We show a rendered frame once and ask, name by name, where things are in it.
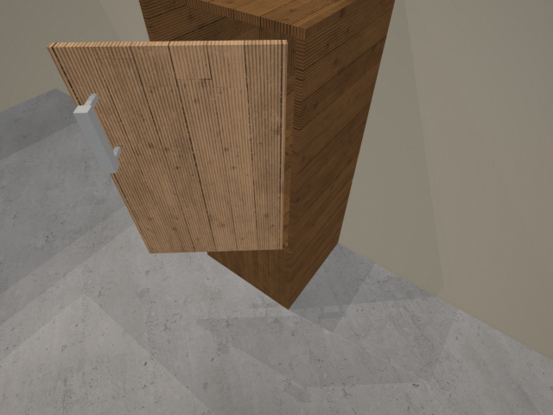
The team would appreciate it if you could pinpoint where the handle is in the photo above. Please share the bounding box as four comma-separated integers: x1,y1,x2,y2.
73,93,121,174

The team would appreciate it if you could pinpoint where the cupboard door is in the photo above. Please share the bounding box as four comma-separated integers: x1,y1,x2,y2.
47,40,288,253

